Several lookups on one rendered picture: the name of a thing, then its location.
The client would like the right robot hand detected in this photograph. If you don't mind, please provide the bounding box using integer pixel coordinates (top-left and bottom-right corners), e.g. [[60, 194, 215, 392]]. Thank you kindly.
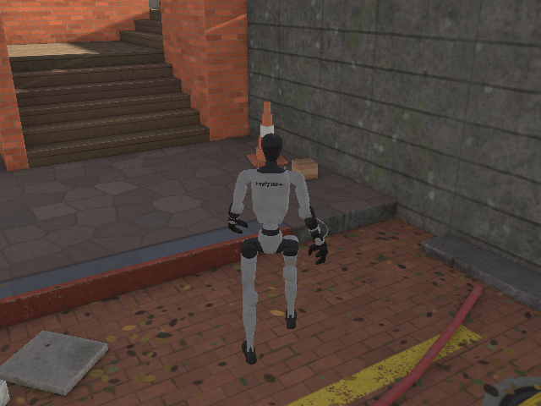
[[309, 242, 328, 265]]

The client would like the robot right thigh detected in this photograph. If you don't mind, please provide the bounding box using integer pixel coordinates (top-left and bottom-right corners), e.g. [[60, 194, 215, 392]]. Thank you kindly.
[[281, 235, 298, 282]]

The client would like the left robot hand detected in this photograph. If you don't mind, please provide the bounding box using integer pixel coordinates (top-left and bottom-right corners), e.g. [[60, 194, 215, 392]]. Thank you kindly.
[[228, 219, 248, 233]]

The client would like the left robot upper arm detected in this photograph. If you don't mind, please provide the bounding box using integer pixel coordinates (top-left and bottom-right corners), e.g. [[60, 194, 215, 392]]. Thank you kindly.
[[230, 169, 254, 214]]

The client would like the robot right forearm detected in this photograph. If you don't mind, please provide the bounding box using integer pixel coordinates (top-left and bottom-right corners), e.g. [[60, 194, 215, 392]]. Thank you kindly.
[[304, 206, 325, 245]]

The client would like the right robot upper arm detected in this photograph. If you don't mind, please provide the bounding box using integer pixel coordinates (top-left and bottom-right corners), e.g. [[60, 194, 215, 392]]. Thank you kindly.
[[288, 171, 312, 219]]

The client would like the right robot foot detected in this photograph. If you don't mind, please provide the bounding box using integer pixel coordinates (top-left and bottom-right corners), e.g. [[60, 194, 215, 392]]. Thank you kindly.
[[285, 310, 297, 329]]

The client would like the robot left forearm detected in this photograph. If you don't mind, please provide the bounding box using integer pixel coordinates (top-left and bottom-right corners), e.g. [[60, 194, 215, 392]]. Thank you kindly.
[[228, 203, 240, 224]]

